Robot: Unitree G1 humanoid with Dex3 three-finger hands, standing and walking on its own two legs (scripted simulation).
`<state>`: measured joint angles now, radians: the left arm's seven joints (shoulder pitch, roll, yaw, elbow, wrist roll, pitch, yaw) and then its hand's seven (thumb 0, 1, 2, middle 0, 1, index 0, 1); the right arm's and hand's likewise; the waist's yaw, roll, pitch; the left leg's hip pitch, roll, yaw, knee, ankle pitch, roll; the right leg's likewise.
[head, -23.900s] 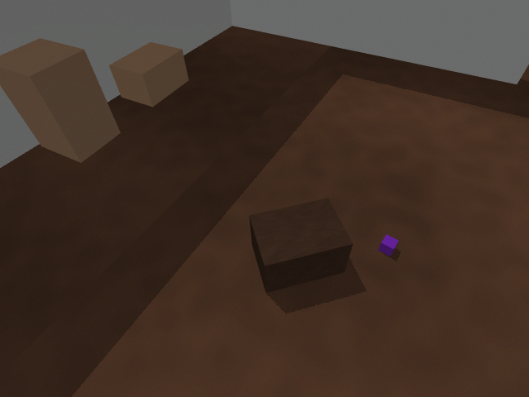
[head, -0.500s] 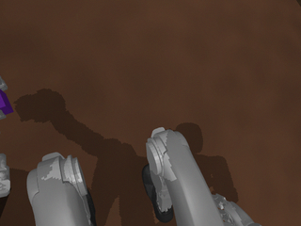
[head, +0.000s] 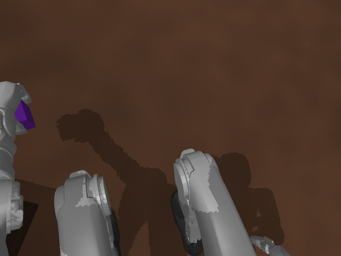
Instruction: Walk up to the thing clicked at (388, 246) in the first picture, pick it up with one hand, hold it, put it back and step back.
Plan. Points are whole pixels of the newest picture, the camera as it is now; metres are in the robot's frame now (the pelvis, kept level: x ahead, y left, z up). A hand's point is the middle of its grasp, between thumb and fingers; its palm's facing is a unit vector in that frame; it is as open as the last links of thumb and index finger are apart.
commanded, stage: lift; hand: left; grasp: from above
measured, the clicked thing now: (14, 116) +0.47 +0.32 -0.17
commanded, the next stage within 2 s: hold in 1.50 s
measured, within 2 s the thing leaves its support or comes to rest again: neither
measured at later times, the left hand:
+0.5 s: hand out of the picture +0.39 +0.32 +0.02, palm faces -0.43 -0.15 -0.89, open 8.6 cm
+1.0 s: hand out of the picture +0.33 +0.29 +0.21, palm faces -0.45 -0.16 -0.88, open 8.6 cm
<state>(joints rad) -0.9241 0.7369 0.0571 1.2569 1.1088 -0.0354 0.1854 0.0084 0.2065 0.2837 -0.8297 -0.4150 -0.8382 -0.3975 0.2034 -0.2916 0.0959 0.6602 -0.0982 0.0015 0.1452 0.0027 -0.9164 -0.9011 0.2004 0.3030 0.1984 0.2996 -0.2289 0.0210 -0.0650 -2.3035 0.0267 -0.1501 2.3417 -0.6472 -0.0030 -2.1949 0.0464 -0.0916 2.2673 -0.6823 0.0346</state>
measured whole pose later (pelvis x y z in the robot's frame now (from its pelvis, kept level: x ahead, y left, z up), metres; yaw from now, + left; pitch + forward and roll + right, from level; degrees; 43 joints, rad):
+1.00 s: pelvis +0.03 +0.01 +0.30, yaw +7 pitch +19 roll -3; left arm -0.35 0.45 -0.14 0.78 0.97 0.07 0.09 0.01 0.21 0.28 -0.83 -0.42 -0.84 -0.40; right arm 0.23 -0.24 -0.02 0.72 0.04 -0.01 -0.05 0.01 -0.89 -0.90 0.20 0.30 0.20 0.30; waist -0.08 0.05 -0.16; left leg -1.16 0.04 -0.03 1.32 -0.50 0.00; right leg -1.11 0.02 -0.01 1.28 -0.52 0.02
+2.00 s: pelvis +0.09 +0.01 +0.41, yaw +7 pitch +6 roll +0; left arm -0.29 0.36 -0.21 0.78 0.98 0.09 0.08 0.01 0.20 0.28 -0.84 -0.41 -0.85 -0.39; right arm 0.24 -0.26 -0.05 0.72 0.04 0.02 -0.03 0.01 -0.89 -0.89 0.20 0.30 0.20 0.30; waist -0.03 0.04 -0.07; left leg -0.44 0.02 0.02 0.66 -0.33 0.00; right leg -0.41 0.00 0.03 0.64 -0.34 0.02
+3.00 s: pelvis +0.07 +0.01 +0.42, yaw +7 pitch +1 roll +0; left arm -0.23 0.38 -0.23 0.62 0.97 0.09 -0.03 0.01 0.21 0.27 -0.83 -0.41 -0.85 -0.39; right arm 0.18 -0.25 -0.02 0.69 0.06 0.04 -0.04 0.01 -0.91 -0.90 0.20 0.30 0.20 0.30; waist 0.01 0.06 -0.01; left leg -0.29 0.02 0.03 0.50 -0.23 0.00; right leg -0.27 0.00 0.04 0.51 -0.25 0.02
